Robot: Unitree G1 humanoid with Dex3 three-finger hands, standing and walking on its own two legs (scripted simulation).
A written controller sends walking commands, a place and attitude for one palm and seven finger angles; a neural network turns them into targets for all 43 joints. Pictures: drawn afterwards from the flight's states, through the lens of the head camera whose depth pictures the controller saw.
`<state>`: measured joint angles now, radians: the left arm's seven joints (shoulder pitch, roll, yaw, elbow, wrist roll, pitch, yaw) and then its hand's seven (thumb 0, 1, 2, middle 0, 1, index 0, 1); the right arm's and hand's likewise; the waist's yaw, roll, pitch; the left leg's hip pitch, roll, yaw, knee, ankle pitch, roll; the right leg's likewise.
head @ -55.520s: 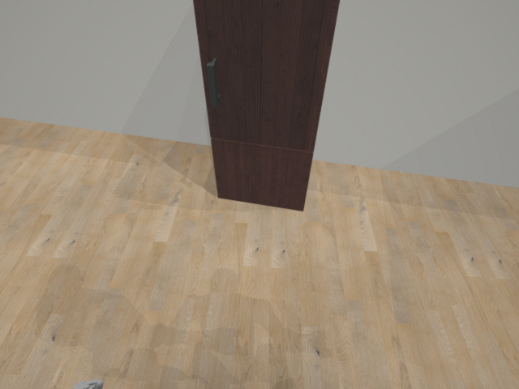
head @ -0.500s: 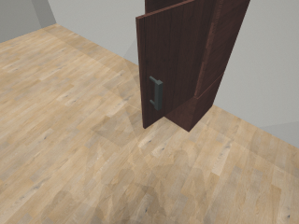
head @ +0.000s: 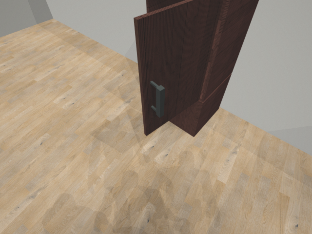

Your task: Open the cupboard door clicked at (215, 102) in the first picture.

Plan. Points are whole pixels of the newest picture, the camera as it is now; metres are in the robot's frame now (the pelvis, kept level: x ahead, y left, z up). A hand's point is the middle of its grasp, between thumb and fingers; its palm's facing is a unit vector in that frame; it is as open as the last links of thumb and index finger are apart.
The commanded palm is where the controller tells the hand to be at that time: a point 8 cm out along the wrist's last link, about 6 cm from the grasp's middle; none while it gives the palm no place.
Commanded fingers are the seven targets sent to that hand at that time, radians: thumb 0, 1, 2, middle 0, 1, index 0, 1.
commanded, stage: look to check the result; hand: left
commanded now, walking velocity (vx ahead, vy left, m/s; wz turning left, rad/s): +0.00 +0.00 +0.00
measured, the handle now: (156, 99) +0.63 +0.03 -0.09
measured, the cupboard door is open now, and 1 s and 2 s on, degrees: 81 81 81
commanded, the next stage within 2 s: stand and wait in 0.40 s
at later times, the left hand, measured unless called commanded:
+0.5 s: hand out of the picture +0.05 +0.19 -0.17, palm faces +0.02 -0.97 -0.26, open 7.4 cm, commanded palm none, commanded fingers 0.00 0.90 0.90 -0.20 -0.30 -0.20 -0.30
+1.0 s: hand out of the picture +0.05 +0.18 -0.17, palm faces +0.01 -0.97 -0.25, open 7.4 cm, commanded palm none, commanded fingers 0.00 0.90 0.90 -0.20 -0.30 -0.20 -0.30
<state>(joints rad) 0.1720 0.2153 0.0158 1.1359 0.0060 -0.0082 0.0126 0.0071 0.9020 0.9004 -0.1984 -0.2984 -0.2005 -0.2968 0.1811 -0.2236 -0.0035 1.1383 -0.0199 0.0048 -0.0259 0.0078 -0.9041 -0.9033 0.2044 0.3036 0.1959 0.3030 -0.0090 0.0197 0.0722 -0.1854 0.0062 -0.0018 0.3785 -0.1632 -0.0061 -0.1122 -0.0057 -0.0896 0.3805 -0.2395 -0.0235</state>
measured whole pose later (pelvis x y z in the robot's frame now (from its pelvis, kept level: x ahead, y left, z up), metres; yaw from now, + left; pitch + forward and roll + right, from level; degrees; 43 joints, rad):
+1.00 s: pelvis +0.03 -0.02 +0.00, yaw +0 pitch -2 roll +0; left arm 0.20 0.20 0.01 1.14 0.00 -0.01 0.02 0.01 0.90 0.90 -0.20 -0.30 -0.20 -0.30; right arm 0.20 -0.21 0.00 1.15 -0.02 0.01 -0.04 0.01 -0.90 -0.90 0.20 0.30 0.20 0.30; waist 0.00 0.02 0.07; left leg -0.13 0.03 0.00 0.36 -0.19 -0.03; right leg -0.05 0.02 -0.09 0.35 -0.26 -0.04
